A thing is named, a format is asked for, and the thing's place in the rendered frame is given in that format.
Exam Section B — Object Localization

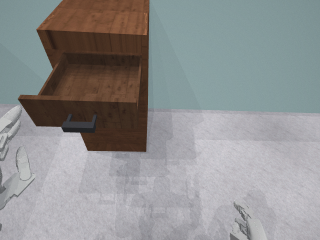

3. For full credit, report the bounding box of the robot left hand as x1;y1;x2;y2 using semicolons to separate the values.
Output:
0;105;36;210

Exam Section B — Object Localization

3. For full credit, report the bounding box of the robot right hand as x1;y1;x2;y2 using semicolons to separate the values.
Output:
230;200;268;240

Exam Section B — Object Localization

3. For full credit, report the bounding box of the handle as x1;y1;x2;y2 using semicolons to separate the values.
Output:
61;114;97;133

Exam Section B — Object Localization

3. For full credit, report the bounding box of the drawer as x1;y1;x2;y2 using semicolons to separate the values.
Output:
18;52;143;129

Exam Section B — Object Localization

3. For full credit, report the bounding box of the cabinet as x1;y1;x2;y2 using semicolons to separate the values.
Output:
36;0;150;152

